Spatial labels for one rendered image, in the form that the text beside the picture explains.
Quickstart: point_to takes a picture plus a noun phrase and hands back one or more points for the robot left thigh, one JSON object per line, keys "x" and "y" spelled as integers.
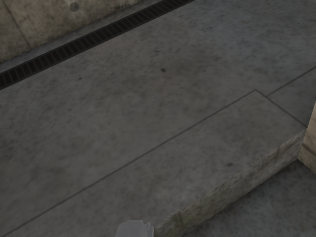
{"x": 135, "y": 228}

